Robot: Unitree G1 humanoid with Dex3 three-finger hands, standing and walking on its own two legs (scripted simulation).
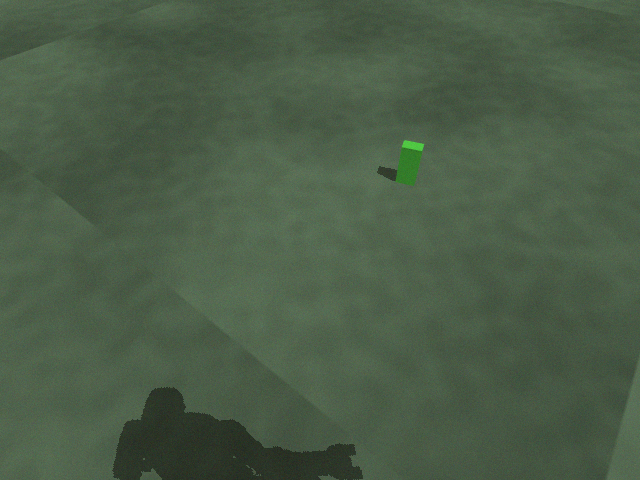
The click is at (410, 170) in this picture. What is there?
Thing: carton on end
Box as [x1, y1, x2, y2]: [395, 140, 423, 185]
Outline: 404,140 401,148 395,181 413,185 423,144
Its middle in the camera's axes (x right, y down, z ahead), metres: +0.42 -0.37 +1.83
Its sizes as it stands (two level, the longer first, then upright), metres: 0.091 0.057 0.204
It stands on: the floor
